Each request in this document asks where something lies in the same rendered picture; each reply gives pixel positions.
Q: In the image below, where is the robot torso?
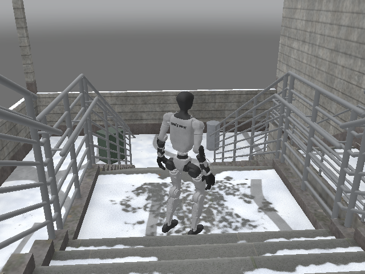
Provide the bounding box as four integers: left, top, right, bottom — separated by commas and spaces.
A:
170, 111, 195, 172

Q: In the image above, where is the robot right foot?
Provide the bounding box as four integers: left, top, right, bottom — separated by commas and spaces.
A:
188, 224, 204, 235

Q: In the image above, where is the left robot upper arm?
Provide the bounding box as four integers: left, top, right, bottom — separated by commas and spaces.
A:
158, 112, 175, 142

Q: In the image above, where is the right robot upper arm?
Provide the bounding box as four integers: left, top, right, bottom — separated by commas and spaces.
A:
192, 119, 205, 154

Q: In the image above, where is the right robot hand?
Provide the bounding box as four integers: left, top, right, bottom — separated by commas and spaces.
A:
202, 173, 215, 190

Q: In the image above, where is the robot left forearm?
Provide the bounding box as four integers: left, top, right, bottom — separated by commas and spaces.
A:
157, 138, 165, 157

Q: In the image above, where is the left robot hand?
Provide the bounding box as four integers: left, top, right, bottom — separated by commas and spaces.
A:
157, 156, 168, 170

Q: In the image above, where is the robot right forearm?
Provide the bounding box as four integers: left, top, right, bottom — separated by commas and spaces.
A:
196, 146, 211, 176

